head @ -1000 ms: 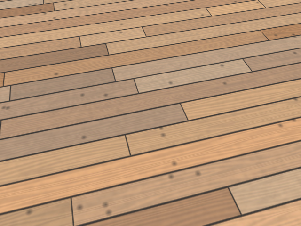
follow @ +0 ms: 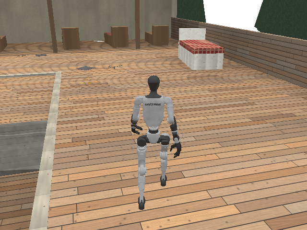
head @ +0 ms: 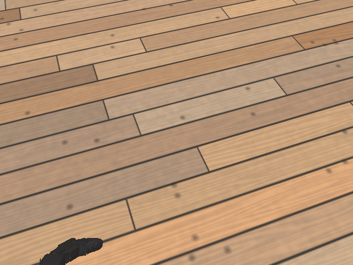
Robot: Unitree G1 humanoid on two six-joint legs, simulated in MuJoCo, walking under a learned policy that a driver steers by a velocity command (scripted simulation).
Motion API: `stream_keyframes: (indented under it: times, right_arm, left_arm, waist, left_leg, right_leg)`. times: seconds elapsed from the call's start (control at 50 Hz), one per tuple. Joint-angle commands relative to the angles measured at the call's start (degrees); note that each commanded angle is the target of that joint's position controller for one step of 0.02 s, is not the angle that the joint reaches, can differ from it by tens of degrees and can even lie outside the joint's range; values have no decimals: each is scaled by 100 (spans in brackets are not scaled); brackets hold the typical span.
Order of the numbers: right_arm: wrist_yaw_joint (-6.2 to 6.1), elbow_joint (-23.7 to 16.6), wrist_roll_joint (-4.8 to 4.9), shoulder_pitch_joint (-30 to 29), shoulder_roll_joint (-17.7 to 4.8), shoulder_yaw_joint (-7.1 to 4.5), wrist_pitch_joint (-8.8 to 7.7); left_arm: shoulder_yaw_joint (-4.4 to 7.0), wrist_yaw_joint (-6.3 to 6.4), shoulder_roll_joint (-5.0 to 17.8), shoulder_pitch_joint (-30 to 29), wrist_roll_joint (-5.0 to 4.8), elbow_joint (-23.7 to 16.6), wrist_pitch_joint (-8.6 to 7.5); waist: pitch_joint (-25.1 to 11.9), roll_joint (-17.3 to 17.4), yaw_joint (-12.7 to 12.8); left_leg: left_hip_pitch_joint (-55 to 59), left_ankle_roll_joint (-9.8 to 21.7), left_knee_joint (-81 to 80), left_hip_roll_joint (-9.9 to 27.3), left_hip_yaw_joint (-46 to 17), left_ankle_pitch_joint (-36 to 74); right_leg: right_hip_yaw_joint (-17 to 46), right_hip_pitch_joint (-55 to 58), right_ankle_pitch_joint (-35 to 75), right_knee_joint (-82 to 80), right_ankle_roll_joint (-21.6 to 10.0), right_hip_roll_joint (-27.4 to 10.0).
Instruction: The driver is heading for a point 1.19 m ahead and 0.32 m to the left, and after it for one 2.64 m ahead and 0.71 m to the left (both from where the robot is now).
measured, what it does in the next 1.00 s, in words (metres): walks ahead: right foot, then left foot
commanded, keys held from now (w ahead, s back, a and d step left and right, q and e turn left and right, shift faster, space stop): w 0.98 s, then w+q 0.02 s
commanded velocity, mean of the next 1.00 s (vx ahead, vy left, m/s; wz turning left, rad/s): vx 0.49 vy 0.00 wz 0.00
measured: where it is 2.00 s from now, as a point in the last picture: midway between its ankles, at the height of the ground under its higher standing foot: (144, 112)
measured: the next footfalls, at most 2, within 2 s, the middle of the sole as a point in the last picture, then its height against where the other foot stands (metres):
right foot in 0.02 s outside the picture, level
left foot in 0.58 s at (139, 247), level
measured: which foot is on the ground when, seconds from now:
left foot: down 0.00-0.04, up 0.06-0.56, down 0.58-1.00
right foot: up 0.00-0.00, down 0.02-0.60, up 0.62-1.00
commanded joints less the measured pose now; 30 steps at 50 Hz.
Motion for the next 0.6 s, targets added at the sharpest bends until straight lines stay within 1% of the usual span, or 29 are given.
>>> stream_keyframes:
  times: [0.02, 0.04, 0.06, 0.08, 0.1, 0.12, 0.14, 0.16, 0.18, 0.2, 0.22, 0.26, 0.28, 0.32, 0.36, 0.42, 0.46, 0.5, 0.52, 0.54, 0.56, 0.58, 0.6]
  right_arm:
    - [0, -381, -80, -285, -897, -133, 36]
    - [91, -473, -62, 460, -91, 82, -72]
    - [138, -378, 61, 372, -113, 90, -271]
    - [152, -644, 236, -296, -618, -57, -381]
    - [111, -799, 265, -781, -767, -83, -421]
    - [49, -820, 191, -978, -764, -132, -392]
    - [8, -787, 120, -832, -668, -175, -296]
    - [-2, -745, 102, -659, -519, -171, -195]
    - [-11, -719, 101, -575, -415, -171, -121]
    - [-19, -761, 88, -649, -410, -184, -75]
    - [-28, -857, 64, -870, -475, -209, -51]
    - [-36, -1063, 8, -1453, -585, -249, -53]
    - [-24, -1144, -6, -1705, -584, -255, -70]
    - [21, -1265, -3, -2119, -522, -240, -116]
    - [70, -1383, 18, -2578, -448, -201, -150]
    - [163, -1550, 64, -3112, -430, -152, -174]
    - [242, -1690, 83, -3378, -456, -134, -206]
    - [312, -1785, 90, -3417, -544, -145, -245]
    - [330, -1776, 96, -3269, -629, -172, -262]
    - [331, -1712, 95, -2938, -764, -234, -278]
    - [311, -1495, 83, -2188, -963, -353, -284]
    - [262, -1198, 50, -1094, -1315, -497, -278]
    - [234, -1027, -67, -265, -1916, -650, -242]
  left_arm:
    - [497, 82, 1283, 2288, -9, 341, -14]
    - [635, 107, 1888, 3100, 159, 517, 15]
    - [494, 96, 1503, 3024, 165, 557, 23]
    - [382, 82, 1166, 2404, 108, 510, -8]
    - [296, 75, 908, 1780, 93, 370, -25]
    - [234, 36, 720, 1378, 140, 325, -55]
    - [196, 6, 589, 1192, 197, 341, -96]
    - [181, -18, 514, 1168, 215, 402, -102]
    - [184, -11, 528, 1263, 205, 477, -112]
    - [194, 14, 603, 1376, 200, 549, -124]
    - [209, 57, 704, 1476, 205, 600, -131]
    - [235, 158, 853, 1738, 205, 681, -116]
    - [238, 201, 882, 1873, 197, 712, -94]
    - [235, 261, 923, 2054, 173, 739, -53]
    - [241, 295, 990, 2278, 132, 790, -30]
    - [257, 310, 1037, 2639, 85, 928, 24]
    - [278, 323, 1053, 2810, 74, 1014, 91]
    - [317, 344, 1109, 2811, 62, 1044, 153]
    - [336, 350, 1151, 2746, 62, 1031, 183]
    - [352, 352, 1206, 2616, 67, 994, 208]
    - [333, 347, 1170, 2474, 79, 955, 241]
    - [252, 343, 993, 2445, 134, 862, 246]
    - [59, 280, 352, 3117, 164, 785, 144]
  waist:
    - [-1124, 711, 1596]
    - [-2271, -815, 1289]
    - [-2699, -1144, 1271]
    - [-1589, -989, 1116]
    - [-942, -486, 926]
    - [-568, -74, 697]
    - [-447, -187, 443]
    - [-389, -316, 313]
    - [-303, -349, 259]
    - [-186, -345, 229]
    - [-66, -325, 229]
    - [105, -213, 348]
    - [135, -183, 418]
    - [157, -191, 534]
    - [207, -191, 691]
    - [331, -178, 884]
    - [403, -177, 935]
    - [363, -237, 844]
    - [258, -306, 727]
    - [31, -406, 513]
    - [-423, -399, 101]
    - [-1187, -221, -325]
    - [-2155, 1033, -194]
  left_leg:
    - [-1793, 483, 3115, 996, -75, 5469]
    - [-4080, 97, 5673, -44, -28, 2408]
    - [-4763, 190, 6702, -377, -1005, -509]
    - [-5344, 326, 7027, 2, -1009, -289]
    - [-5271, 398, 6818, 340, -806, 261]
    - [-4953, 401, 6443, 589, -702, 690]
    - [-4503, 415, 6100, 795, -734, 942]
    - [-4220, 411, 5905, 862, -729, 1023]
    - [-4139, 390, 5759, 882, -664, 1042]
    - [-4207, 349, 5586, 909, -616, 1135]
    - [-4424, 288, 5355, 941, -592, 1352]
    - [-4994, 162, 4691, 999, -582, 1936]
    - [-5187, 125, 4320, 990, -565, 2256]
    - [-5209, 100, 3506, 894, -479, 2853]
    - [-5055, 91, 2807, 730, -315, 3236]
    - [-5083, 98, 2229, 592, -230, 3223]
    - [-5229, 174, 1975, 547, -255, 2947]
    - [-5138, 312, 1785, 479, -246, 2512]
    - [-4842, 389, 1713, 396, -187, 2292]
    - [-4265, 485, 1665, 220, -41, 2115]
    - [-3223, 627, 1572, 2, 145, 2139]
    - [-1525, 889, 1770, 337, -224, 2254]
    - [943, 1775, 1602, 1890, -2747, 1482]
  right_leg:
    - [339, 3533, -278, 210, -519, -101]
    - [3224, 5845, -1653, -247, -1508, -1778]
    - [5016, 5886, -2142, -1487, -1593, -2183]
    - [4197, 5031, -2148, -1610, -1194, -1948]
    - [3235, 3961, -1564, -1708, -984, -1765]
    - [2515, 3016, -927, -1872, -853, -1532]
    - [1977, 2408, -630, -2023, -738, -1285]
    - [1705, 2066, -591, -2178, -735, -1134]
    - [1485, 1852, -468, -2309, -791, -1059]
    - [1326, 1710, -357, -2426, -844, -1029]
    - [1220, 1688, -271, -2525, -888, -1018]
    - [1146, 1914, -147, -2623, -908, -1045]
    - [1103, 2077, -70, -2632, -878, -1041]
    - [898, 2272, 55, -2627, -756, -950]
    - [726, 2421, 48, -2639, -667, -892]
    - [678, 2922, 13, -2507, -650, -1022]
    - [709, 3390, 138, -2288, -630, -1209]
    - [758, 3751, 511, -2008, -556, -1382]
    - [753, 3841, 942, -1816, -495, -1415]
    - [682, 3856, 1878, -1428, -422, -1366]
    - [468, 3708, 2806, -544, -294, -1124]
    - [231, 2881, 2455, 861, -102, -805]
    - [-38, 474, 231, 3261, 327, 77]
